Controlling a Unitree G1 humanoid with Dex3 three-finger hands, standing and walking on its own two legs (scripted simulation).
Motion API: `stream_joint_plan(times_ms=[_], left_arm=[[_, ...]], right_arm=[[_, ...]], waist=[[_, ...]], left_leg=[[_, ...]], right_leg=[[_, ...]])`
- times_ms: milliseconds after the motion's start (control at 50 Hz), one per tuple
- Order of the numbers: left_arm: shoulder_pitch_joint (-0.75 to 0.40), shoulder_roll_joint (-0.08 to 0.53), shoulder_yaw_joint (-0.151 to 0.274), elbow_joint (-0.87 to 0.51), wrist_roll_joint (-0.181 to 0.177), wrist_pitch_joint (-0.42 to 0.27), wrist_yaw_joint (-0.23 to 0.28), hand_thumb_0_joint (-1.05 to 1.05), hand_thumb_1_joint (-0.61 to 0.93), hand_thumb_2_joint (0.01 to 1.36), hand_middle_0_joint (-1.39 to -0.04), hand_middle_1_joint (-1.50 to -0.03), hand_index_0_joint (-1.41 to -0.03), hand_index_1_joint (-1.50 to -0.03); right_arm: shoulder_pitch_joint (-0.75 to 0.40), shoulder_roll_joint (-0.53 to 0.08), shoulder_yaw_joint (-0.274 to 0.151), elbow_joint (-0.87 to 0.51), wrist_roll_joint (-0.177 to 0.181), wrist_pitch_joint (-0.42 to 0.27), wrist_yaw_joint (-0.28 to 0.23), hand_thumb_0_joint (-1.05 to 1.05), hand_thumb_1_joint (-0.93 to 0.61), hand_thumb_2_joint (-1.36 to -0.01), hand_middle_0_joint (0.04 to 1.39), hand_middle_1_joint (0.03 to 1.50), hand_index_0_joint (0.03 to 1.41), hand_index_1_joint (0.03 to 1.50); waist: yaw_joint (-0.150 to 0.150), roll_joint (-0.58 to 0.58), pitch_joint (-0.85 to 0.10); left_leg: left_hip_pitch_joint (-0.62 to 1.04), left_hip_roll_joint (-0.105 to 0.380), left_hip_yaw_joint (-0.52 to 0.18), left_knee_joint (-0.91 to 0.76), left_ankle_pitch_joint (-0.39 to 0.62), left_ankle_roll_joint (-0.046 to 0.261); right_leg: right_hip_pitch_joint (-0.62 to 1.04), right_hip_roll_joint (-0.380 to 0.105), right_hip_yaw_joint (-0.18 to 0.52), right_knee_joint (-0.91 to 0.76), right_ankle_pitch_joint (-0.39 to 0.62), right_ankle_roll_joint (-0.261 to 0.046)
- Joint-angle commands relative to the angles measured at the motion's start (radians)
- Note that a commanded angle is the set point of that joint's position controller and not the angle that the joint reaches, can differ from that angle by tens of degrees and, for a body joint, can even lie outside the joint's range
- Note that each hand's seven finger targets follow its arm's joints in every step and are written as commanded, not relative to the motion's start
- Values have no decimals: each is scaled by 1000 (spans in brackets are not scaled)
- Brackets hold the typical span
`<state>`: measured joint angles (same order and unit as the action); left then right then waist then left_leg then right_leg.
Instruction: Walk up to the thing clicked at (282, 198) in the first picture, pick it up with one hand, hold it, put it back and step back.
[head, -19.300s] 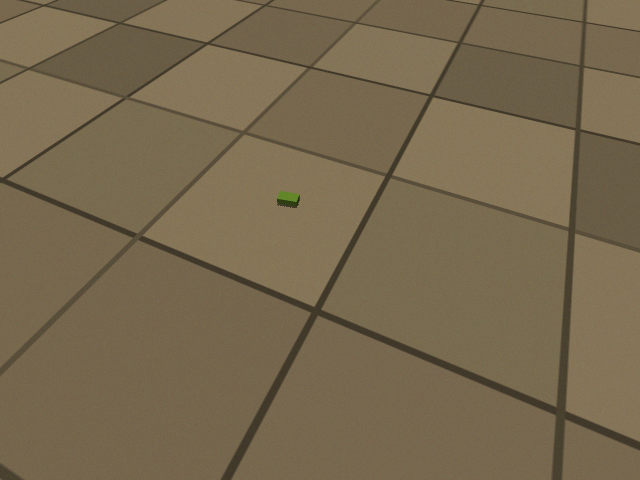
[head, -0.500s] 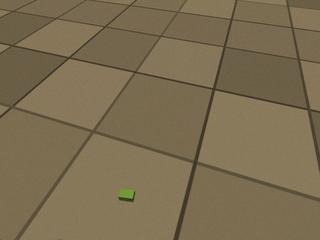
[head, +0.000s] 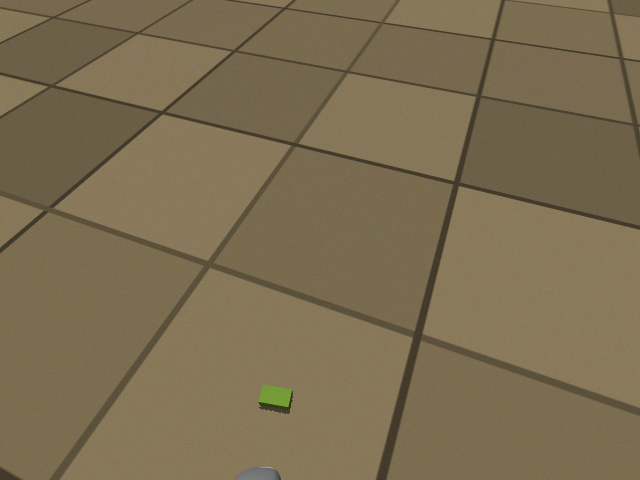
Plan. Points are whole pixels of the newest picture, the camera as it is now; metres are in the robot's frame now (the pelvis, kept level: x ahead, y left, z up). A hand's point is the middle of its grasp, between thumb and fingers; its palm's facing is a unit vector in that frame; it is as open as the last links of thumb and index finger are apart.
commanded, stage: walk up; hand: left
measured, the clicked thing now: (275, 397) +0.45 +0.18 -0.75
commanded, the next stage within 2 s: stand in 1.82 s
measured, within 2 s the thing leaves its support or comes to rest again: neither
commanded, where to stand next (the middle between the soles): +0.04 -0.04 m, yaw -3 degrees
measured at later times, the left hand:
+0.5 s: hand out of the picture +0.09 +0.25 -0.19, palm faces -0.14 -0.92 -0.36, open 7.4 cm
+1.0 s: hand out of the picture -0.04 +0.26 -0.11, palm faces +0.05 -0.86 -0.51, open 7.4 cm
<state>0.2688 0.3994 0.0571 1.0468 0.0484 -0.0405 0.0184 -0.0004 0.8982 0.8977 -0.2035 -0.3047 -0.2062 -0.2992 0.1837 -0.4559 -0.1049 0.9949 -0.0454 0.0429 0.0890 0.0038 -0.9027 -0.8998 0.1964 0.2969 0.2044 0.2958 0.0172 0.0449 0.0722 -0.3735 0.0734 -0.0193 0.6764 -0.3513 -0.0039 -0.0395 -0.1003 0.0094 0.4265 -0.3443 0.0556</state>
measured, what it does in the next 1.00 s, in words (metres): steps on the spot: left foot, then right foot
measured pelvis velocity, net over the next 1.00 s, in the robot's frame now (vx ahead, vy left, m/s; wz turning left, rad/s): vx -0.06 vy -0.05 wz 0.03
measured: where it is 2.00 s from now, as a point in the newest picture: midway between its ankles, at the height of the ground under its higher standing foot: outside the picture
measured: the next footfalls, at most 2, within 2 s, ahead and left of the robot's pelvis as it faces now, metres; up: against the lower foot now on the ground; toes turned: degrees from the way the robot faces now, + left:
left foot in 0.02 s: +0.12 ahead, +0.16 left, +0.00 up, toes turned +2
right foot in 0.52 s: -0.01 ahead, -0.20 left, +0.00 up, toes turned -4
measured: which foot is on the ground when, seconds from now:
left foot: up 0.00-0.00, down 0.02-0.56, up 0.58-1.00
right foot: down 0.00-0.04, up 0.06-0.50, down 0.52-1.00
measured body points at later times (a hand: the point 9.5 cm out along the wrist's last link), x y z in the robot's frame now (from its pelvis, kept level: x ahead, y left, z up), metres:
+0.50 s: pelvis -0.04 -0.03 -0.04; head +0.04 -0.01 +0.40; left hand +0.10 +0.29 -0.16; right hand +0.04 -0.39 -0.11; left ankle +0.08 +0.15 -0.73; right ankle -0.05 -0.19 -0.72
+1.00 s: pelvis -0.06 -0.05 -0.01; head -0.05 -0.08 +0.44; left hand -0.04 +0.31 -0.08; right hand -0.01 -0.37 -0.14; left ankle +0.01 +0.11 -0.70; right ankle -0.05 -0.20 -0.73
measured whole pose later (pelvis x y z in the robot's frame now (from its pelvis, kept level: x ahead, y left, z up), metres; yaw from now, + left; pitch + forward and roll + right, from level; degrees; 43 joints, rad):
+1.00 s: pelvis -0.06 -0.05 -0.01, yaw +2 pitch -4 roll +1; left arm 0.37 0.44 0.10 0.85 0.03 -0.05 -0.01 0.00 0.90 0.90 -0.20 -0.30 -0.21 -0.30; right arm 0.36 -0.45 -0.08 0.89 -0.03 0.02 0.09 0.01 -0.90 -0.90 0.20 0.30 0.21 0.30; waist 0.04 0.06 0.07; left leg -0.44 0.02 -0.05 0.84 -0.38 0.00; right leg -0.22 -0.12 -0.06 0.64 -0.36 0.01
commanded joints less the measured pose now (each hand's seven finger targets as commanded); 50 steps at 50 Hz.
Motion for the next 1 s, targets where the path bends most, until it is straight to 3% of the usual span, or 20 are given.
stream_joint_plan(times_ms=[0,20,40,60,100,120,240,360,440,500,520,540,560,600,620,660,740,820,940,980], left_arm=[[-160,124,20,-158,-34,32,-7,0,900,900,-200,-300,-200,-300],[-87,103,20,-185,-29,63,-4,0,900,900,-200,-300,-200,-300],[-23,170,44,-169,-32,107,-1,0,900,900,-200,-300,-200,-300],[14,197,44,-152,-41,128,3,0,900,900,-200,-300,-200,-300],[32,232,63,-163,-30,151,-15,0,900,900,-200,-300,-200,-300],[43,246,72,-168,-26,150,-23,0,900,900,-200,-300,-200,-300],[24,241,86,-256,-10,148,-49,0,900,900,-200,-300,-200,-300],[-41,231,94,-311,-14,136,-62,0,900,900,-200,-300,-200,-300],[29,222,108,-297,-20,134,-78,0,900,900,-200,-300,-200,-300],[159,230,141,-233,-12,123,-83,0,900,900,-200,-300,-200,-300],[130,290,151,-260,6,116,-79,0,900,900,-200,-300,-200,-300],[9,375,155,-330,10,114,-71,0,900,900,-200,-300,-200,-300],[-118,426,151,-364,8,112,-59,0,900,900,-200,-300,-200,-300],[-182,298,120,-369,4,100,-42,0,900,900,-200,-300,-200,-300],[-171,261,115,-336,-3,83,-26,0,900,900,-200,-300,-200,-300],[-62,292,126,-291,-6,30,-11,0,900,900,-200,-300,-200,-300],[113,325,143,-259,-23,-33,18,0,900,900,-200,-300,-200,-300],[103,287,125,-268,-29,-59,10,0,900,900,-200,-300,-200,-300],[-17,330,120,-311,-12,-51,-26,0,900,900,-200,-300,-200,-300],[-70,314,105,-312,-11,-37,-25,0,900,900,-200,-300,-200,-300]], right_arm=[[177,-196,-49,9,23,-72,-68,0,-900,-900,200,300,200,300],[218,-296,-63,-5,20,-81,-100,0,-900,-900,200,300,200,300],[149,-329,-68,-41,23,-79,-124,0,-900,-900,200,300,200,300],[75,-347,-70,-73,35,-78,-133,0,-900,-900,200,300,200,300],[6,-293,-66,-106,43,-80,-163,0,-900,-900,200,300,200,300],[22,-270,-65,-118,42,-82,-171,0,-900,-900,200,300,200,300],[97,-244,-65,-164,40,-94,-190,0,-900,-900,200,300,200,300],[108,-283,-67,-217,31,-98,-192,0,-900,-900,200,300,200,300],[1,-303,-61,-266,21,-85,-182,0,-900,-900,200,300,200,300],[-38,-247,-31,-282,15,-56,-173,0,-900,-900,200,300,200,300],[-1,-173,-8,-286,30,-48,-174,0,-900,-900,200,300,200,300],[-20,-160,-11,-291,44,-47,-192,0,-900,-900,200,300,200,300],[-11,-210,-32,-266,33,-51,-206,0,-900,-900,200,300,200,300],[16,-219,-22,-204,58,-55,-184,0,-900,-900,200,300,200,300],[73,-193,-12,-182,60,-49,-170,0,-900,-900,200,300,200,300],[149,-181,-9,-170,36,-41,-134,0,-900,-900,200,300,200,300],[70,-223,-27,-233,-9,-35,-72,0,-900,-900,200,300,200,300],[72,-190,-21,-229,2,-55,-43,0,-900,-900,200,300,200,300],[169,-182,-32,-211,24,-65,-9,0,-900,-900,200,300,200,300],[196,-167,-32,-177,34,-67,-20,0,-900,-900,200,300,200,300]], waist=[[-128,66,-41],[-94,175,-84],[-55,47,-104],[-39,63,-112],[3,18,-100],[5,-1,-133],[-5,73,-118],[-26,144,-91],[20,236,-139],[94,45,-167],[95,-271,-100],[79,-356,-74],[37,-360,-50],[9,-236,-13],[-7,-192,-33],[1,-155,-102],[65,-162,-45],[55,-202,76],[-10,-342,51],[-34,-306,31]], left_leg=[[356,51,-69,-300,582,0],[339,235,-344,-313,711,62],[231,330,-470,-338,537,152],[148,375,-491,-351,463,222],[196,307,-339,-293,500,188],[242,248,-242,-242,549,134],[215,254,-164,-175,581,212],[150,301,-155,-129,563,274],[-30,287,-131,-111,375,223],[-234,135,-27,115,71,125],[-369,-50,77,346,-193,59],[-367,-157,-45,504,-353,14],[-255,-122,-114,604,-324,23],[-252,-113,-135,632,-186,21],[-289,-125,-165,630,-115,26],[-321,-104,-170,569,-38,19],[-523,-76,-234,540,-14,3],[-404,-83,-186,381,7,-9],[-58,-46,22,104,-55,8],[117,-47,54,28,39,16]], right_leg=[[-357,105,-63,455,38,-90],[-419,188,105,585,-322,-82],[-381,147,200,692,-286,-84],[-350,126,205,794,-259,-95],[-422,98,239,925,-170,-88],[-446,89,256,914,-133,-85],[-536,132,255,951,-97,-37],[-507,69,181,749,-172,-36],[-292,26,67,520,-153,-60],[-71,75,10,219,-22,-80],[-161,-67,280,41,-76,-132],[-323,-218,554,-62,-56,-273],[-467,-289,677,-154,-124,-345],[-428,-170,418,-22,-21,-281],[-339,-127,330,35,-83,-235],[-150,-124,389,-4,-413,-209],[77,-256,541,-83,-445,-228],[-51,-204,343,-123,-225,-234],[-295,-171,150,-153,-339,-234],[-416,-159,95,-96,-287,-214]])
